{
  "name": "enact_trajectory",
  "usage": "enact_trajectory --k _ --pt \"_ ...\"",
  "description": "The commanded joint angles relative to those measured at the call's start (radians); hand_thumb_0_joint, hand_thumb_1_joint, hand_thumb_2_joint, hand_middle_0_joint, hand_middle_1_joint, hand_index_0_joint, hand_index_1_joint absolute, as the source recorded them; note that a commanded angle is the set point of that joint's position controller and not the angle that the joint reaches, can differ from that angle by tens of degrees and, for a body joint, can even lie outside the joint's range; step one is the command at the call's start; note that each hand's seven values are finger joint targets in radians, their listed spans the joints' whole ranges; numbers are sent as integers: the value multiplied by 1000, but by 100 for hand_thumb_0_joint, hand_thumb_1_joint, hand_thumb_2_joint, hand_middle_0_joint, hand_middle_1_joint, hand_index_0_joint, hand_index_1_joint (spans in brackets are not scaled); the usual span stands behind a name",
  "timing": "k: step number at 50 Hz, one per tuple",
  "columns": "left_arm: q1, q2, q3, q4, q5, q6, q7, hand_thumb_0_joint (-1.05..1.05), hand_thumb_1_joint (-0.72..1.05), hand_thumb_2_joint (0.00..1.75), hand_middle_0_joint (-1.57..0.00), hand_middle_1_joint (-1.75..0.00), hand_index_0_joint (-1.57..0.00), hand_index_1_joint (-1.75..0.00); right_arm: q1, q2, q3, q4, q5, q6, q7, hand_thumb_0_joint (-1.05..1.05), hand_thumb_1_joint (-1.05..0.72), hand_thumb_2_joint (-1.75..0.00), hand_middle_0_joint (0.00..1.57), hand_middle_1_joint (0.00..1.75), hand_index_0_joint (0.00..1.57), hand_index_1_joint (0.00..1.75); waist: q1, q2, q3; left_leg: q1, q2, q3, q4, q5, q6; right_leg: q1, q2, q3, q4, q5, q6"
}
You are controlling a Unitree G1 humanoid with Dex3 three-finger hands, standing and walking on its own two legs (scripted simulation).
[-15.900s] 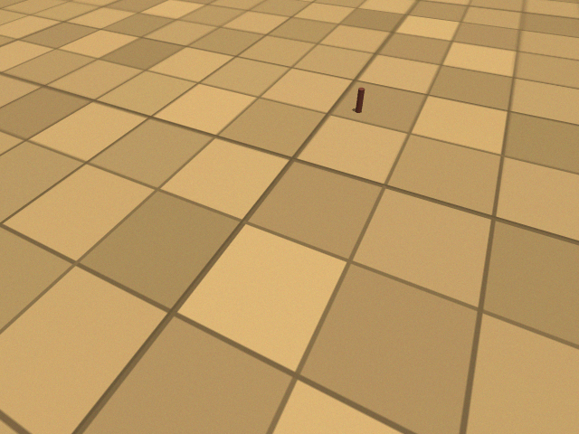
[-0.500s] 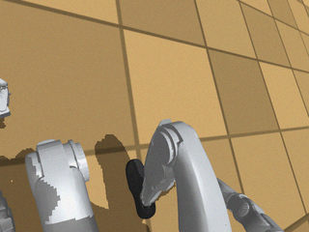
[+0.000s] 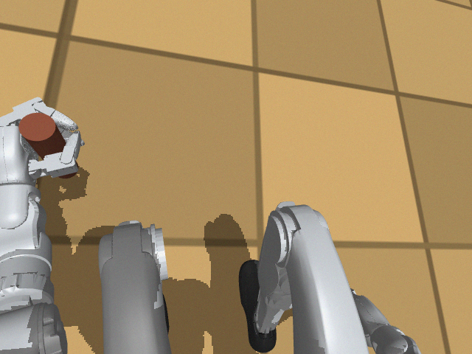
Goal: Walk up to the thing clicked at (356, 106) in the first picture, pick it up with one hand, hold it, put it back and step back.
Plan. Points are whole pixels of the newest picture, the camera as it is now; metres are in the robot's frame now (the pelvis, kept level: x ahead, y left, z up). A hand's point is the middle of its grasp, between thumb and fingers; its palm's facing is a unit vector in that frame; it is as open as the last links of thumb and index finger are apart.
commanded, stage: settle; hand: left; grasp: from the side
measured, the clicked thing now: (54, 150) +0.44 +0.28 -0.08
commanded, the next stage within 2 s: lift in 0.70 s
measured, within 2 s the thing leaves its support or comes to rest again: neither
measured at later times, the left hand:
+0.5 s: hand (59, 128) +0.44 +0.25 +0.00, palm faces +0.13 -0.99 -0.04, open 5.1 cm
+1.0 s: hand (58, 119) +0.44 +0.24 +0.03, palm faces +0.13 -0.99 -0.04, open 5.1 cm
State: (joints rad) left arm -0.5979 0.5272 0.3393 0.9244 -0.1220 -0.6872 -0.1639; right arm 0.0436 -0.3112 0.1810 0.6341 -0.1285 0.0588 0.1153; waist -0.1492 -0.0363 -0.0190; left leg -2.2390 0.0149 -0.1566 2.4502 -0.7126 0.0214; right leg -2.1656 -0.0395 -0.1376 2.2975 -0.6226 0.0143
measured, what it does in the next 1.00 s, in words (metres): rises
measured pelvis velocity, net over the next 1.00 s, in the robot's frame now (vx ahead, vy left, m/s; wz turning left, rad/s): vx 0.01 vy -0.01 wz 0.09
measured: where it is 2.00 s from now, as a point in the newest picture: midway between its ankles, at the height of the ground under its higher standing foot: (209, 337)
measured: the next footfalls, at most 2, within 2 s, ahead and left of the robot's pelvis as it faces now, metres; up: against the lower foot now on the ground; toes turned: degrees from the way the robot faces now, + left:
none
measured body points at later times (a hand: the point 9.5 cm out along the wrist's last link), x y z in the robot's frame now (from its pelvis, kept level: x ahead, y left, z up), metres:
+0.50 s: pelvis +0.01 -0.01 +0.04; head +0.20 +0.07 +0.43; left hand +0.42 +0.30 +0.01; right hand +0.17 -0.26 -0.08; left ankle +0.08 +0.12 -0.30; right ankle +0.12 -0.12 -0.30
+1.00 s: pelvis +0.01 -0.01 +0.05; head +0.20 +0.05 +0.45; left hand +0.42 +0.29 +0.03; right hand +0.15 -0.26 -0.07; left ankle +0.08 +0.12 -0.30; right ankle +0.12 -0.12 -0.30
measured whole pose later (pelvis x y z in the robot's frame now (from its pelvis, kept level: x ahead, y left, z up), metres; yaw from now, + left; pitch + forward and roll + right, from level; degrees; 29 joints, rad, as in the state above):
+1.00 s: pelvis +0.01 -0.01 +0.05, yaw +5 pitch +33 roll -5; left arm -0.63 0.39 0.36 0.91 -0.12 -0.62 -0.24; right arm 0.13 -0.29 0.05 0.66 -0.06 0.02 0.06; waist -0.12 0.01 -0.14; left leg -2.12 0.01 -0.06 2.25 -0.70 0.01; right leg -2.10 -0.05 -0.06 2.17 -0.65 0.00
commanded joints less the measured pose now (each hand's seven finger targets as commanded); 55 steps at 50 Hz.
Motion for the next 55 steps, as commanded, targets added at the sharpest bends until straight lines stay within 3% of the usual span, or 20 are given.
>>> enact_trajectory --k 1,3,6,9,16,21,23,24,26,29,31,33,39,41,43,45,46,47,50,55 --pt "-262 147 30 -190 -31 -50 -35 0 65 126 -135 -136 -134 -138 118 -252 -117 -50 21 -13 -26 0 -88 -89 20 30 20 30 -26 242 -655 398 -12 52 -345 126 -3 357 52 -15 -207 139 -50" --pt "-234 169 64 -195 -35 -39 -42 0 63 126 -135 -136 -134 -137 120 -250 -129 -58 30 -14 -33 0 -88 -89 20 30 20 30 -1 227 -683 402 -14 59 -356 132 -1 371 49 -9 -216 137 -50" --pt "-273 138 53 -238 -49 -26 -57 0 64 128 -136 -138 -135 -139 127 -236 -140 -60 42 -19 -40 0 -89 -90 20 30 20 30 2 226 -723 411 -17 75 -361 147 0 395 45 5 -228 148 -50" --pt "-245 148 76 -224 -35 -10 -50 0 63 129 -138 -140 -137 -141 138 -231 -152 -59 49 -22 -48 0 -89 -90 20 30 20 30 16 217 -720 427 -14 79 -376 172 -2 395 43 14 -239 159 -52" --pt "-294 95 38 -269 -34 1 -67 0 62 130 -140 -141 -139 -143 150 -212 -176 -56 55 -37 -61 0 -89 -90 20 30 20 30 3 196 -741 447 -15 95 -399 152 4 416 38 36 -282 143 -51" --pt "-314 100 55 -250 -31 6 -60 0 61 133 -143 -144 -141 -146 149 -199 -183 -51 57 -46 -68 0 -88 -90 20 30 20 30 14 183 -731 442 -18 105 -421 121 8 424 37 46 -309 108 -50" --pt "-308 73 37 -232 -24 8 -56 0 62 135 -142 -145 -141 -146 150 -198 -183 -49 55 -49 -67 0 -88 -90 20 30 20 30 13 187 -717 459 -17 103 -431 135 5 416 37 44 -311 117 -53" --pt "-324 103 63 -248 -19 5 -49 0 62 135 -143 -145 -142 -147 155 -198 -187 -45 55 -48 -69 0 -88 -90 20 30 20 30 20 188 -728 470 -17 102 -437 141 5 413 37 44 -310 119 -54" --pt "-311 69 33 -209 -11 8 -56 0 62 135 -143 -145 -142 -147 148 -197 -190 -49 55 -50 -69 0 -88 -90 20 30 20 30 8 186 -711 479 -17 100 -443 139 4 393 35 42 -311 117 -55" --pt "-320 89 45 -204 8 4 -47 0 62 135 -142 -144 -141 -146 153 -196 -194 -44 54 -47 -68 0 -88 -90 20 30 20 30 24 219 -713 519 -19 96 -469 148 -1 377 30 43 -308 117 -59" --pt "-310 44 24 -173 1 7 -48 0 64 136 -143 -144 -141 -146 148 -197 -191 -49 58 -48 -65 0 -88 -89 20 30 20 30 15 219 -687 533 -18 79 -490 122 -4 342 29 37 -308 102 -61" --pt "-366 82 57 -223 -6 -5 -44 0 65 136 -142 -143 -140 -145 158 -199 -196 -44 58 -50 -66 0 -88 -89 20 30 20 30 19 227 -714 553 -18 72 -499 91 -5 342 28 38 -310 84 -59" --pt "-348 43 26 -153 0 -1 -51 0 66 138 -141 -143 -139 -145 172 -190 -196 -37 60 -55 -65 0 -88 -89 20 30 20 30 5 190 -712 527 -25 94 -494 112 1 374 25 47 -327 94 -56" --pt "-330 49 42 -122 -6 2 -51 0 67 129 -144 -146 -146 -144 168 -194 -196 -37 61 -54 -65 0 -92 -90 20 30 20 30 14 186 -718 533 -25 95 -495 124 1 382 24 48 -326 103 -56" --pt "-376 96 71 -212 -10 -13 -50 0 58 125 -140 -143 -142 -142 188 -187 -201 -34 59 -53 -67 0 -92 -90 20 30 20 30 24 181 -777 533 -30 115 -484 143 5 439 26 58 -341 114 -53" --pt "-301 57 61 -186 -24 -5 -63 0 58 123 -138 -141 -139 -140 187 -184 -203 -46 66 -58 -66 0 -92 -90 20 30 20 30 36 167 -788 537 -33 120 -498 150 5 455 25 62 -348 115 -54" --pt "-362 89 60 -273 -24 -13 -69 0 58 123 -137 -140 -139 -139 189 -182 -207 -39 67 -61 -67 0 -91 -90 20 30 20 30 38 192 -807 539 -32 125 -499 144 6 463 26 68 -349 111 -55" --pt "-299 58 54 -196 -30 -2 -74 0 58 123 -137 -140 -139 -139 191 -183 -207 -44 72 -61 -70 0 -92 -90 20 30 20 30 29 168 -792 539 -32 123 -508 143 8 473 25 67 -357 109 -53" --pt "-351 80 56 -262 -38 5 -90 0 59 123 -137 -139 -138 -138 196 -182 -217 -48 81 -69 -78 0 -91 -90 20 30 20 30 25 161 -808 534 -30 131 -515 127 12 494 27 78 -385 103 -52" --pt "-278 52 47 -303 -59 35 -94 0 61 122 -135 -137 -136 -136 190 -176 -225 -69 99 -76 -90 0 -91 -90 20 30 20 30 48 159 -799 577 -30 126 -571 117 12 521 24 83 -431 87 -56"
